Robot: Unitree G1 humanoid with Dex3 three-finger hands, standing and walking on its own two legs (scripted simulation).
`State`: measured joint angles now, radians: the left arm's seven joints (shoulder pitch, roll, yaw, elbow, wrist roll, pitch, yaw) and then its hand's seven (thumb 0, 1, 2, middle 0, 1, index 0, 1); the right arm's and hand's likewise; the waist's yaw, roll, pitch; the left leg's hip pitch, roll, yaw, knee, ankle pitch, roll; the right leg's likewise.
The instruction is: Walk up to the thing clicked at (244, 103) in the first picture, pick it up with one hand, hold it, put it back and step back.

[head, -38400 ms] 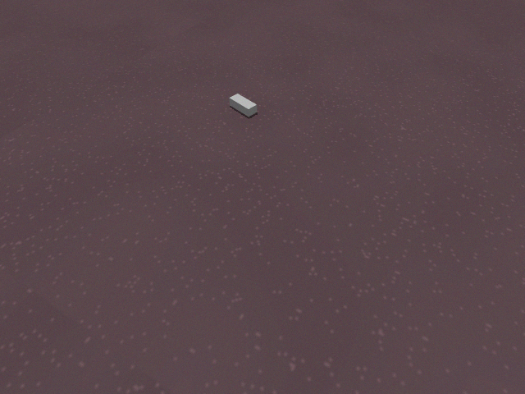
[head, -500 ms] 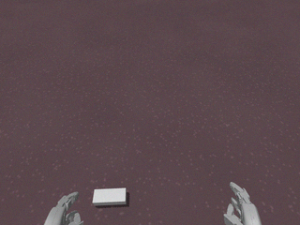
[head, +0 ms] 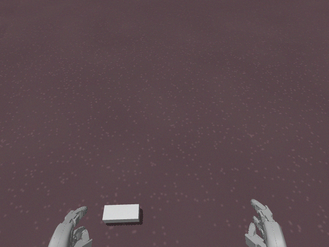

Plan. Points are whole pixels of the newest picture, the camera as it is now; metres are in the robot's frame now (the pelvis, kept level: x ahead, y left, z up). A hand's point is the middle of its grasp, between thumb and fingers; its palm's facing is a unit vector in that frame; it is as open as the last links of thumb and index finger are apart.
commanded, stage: stand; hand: left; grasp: from above
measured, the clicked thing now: (121, 213) +0.42 +0.24 -0.69
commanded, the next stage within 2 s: none
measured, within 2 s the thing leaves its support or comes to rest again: neither
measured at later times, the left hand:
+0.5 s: hand out of the picture +0.05 +0.24 -0.11, palm faces +0.04 -0.95 -0.32, open 7.4 cm
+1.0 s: hand out of the picture +0.02 +0.25 -0.10, palm faces +0.04 -0.94 -0.35, open 7.4 cm
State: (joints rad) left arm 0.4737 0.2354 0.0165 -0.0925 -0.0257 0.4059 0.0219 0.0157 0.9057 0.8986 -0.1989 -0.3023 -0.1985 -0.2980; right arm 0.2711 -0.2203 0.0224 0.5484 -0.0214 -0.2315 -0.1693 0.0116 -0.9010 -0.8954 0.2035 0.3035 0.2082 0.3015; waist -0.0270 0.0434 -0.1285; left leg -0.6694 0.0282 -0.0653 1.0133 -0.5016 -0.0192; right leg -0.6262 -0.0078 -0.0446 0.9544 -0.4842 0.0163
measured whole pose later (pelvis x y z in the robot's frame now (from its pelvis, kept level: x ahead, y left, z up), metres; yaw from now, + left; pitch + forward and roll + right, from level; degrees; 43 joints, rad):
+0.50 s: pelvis +0.00 +0.01 +0.05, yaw +0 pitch -3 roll +0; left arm 0.21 0.28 0.04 1.01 0.04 0.02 0.03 0.01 0.91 0.90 -0.20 -0.30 -0.20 -0.30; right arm 0.19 -0.28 -0.03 1.02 -0.04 -0.01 -0.02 0.01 -0.90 -0.90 0.20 0.30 0.21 0.30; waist 0.02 0.00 0.06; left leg -0.21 -0.01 -0.03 0.54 -0.29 0.00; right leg -0.19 -0.05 -0.02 0.52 -0.29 0.04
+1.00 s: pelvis -0.02 +0.00 +0.07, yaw +1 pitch -4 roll +0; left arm 0.16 0.31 0.04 1.16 0.03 0.00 0.02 0.01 0.91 0.90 -0.20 -0.30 -0.20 -0.30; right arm 0.16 -0.31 -0.02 1.12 -0.03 0.00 -0.01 0.00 -0.91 -0.90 0.20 0.30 0.21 0.30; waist 0.01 0.02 0.06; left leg -0.13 0.00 -0.04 0.39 -0.19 -0.01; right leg -0.10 -0.04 -0.04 0.37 -0.19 0.03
